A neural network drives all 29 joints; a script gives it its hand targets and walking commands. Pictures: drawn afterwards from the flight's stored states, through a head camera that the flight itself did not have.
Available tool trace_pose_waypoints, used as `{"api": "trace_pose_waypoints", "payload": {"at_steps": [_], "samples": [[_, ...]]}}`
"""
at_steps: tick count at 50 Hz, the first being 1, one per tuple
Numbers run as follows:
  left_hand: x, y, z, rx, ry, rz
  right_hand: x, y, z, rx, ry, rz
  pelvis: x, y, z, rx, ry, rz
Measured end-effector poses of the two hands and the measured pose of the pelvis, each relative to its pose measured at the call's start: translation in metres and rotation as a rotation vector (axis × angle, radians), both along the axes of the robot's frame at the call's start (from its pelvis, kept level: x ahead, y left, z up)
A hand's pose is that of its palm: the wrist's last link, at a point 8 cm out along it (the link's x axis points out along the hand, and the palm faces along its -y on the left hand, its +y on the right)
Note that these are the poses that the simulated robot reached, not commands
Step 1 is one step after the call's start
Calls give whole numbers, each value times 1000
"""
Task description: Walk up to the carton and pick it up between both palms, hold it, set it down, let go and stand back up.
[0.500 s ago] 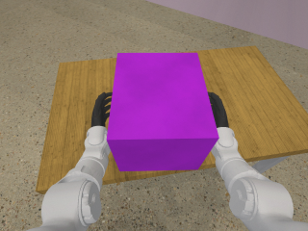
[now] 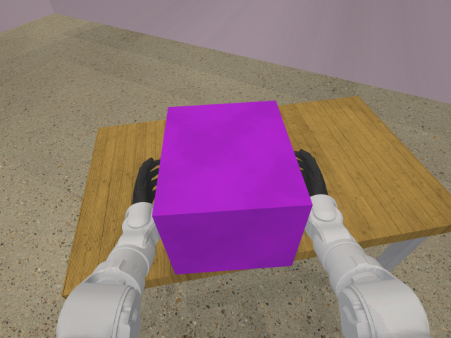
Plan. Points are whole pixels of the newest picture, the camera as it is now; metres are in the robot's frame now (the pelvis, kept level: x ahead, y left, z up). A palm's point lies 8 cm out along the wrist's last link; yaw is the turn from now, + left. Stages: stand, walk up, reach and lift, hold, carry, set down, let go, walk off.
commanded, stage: reach and lift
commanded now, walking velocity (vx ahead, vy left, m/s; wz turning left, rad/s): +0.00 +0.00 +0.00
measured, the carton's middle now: (227, 183) +0.44 +0.01 +0.03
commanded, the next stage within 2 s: hold in 1.90 s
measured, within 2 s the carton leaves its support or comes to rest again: neither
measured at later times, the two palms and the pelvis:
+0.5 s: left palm (130, 182) +0.37 +0.17 +0.13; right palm (326, 177) +0.37 -0.15 +0.13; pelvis -0.03 +0.00 +0.01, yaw -1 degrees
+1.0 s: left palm (129, 189) +0.34 +0.16 +0.15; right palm (339, 188) +0.34 -0.17 +0.14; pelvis -0.02 +0.01 +0.01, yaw +0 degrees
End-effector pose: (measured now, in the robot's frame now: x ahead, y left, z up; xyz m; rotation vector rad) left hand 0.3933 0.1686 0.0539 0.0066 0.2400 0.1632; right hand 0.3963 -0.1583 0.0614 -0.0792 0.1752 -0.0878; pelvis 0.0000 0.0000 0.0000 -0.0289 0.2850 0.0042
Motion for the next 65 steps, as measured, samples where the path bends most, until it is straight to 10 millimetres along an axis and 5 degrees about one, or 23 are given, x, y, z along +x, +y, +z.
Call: {"api": "trace_pose_waypoints", "payload": {"at_steps": [11,18,33,65], "samples": [[-5,0,56,5,-37,-24,-13,0,51,37,-35,-30,-18,1,7,13,-127,-3],[-11,2,74,-5,-26,-32,-22,2,71,55,-20,-42,-27,2,10,18,-189,-19],[-27,3,73,25,14,-37,-39,3,65,44,20,-38,-27,8,13,10,-251,-8],[-56,-11,103,48,-1,-45,-66,-11,86,81,1,-48,-28,-5,12,19,-337,5]]}}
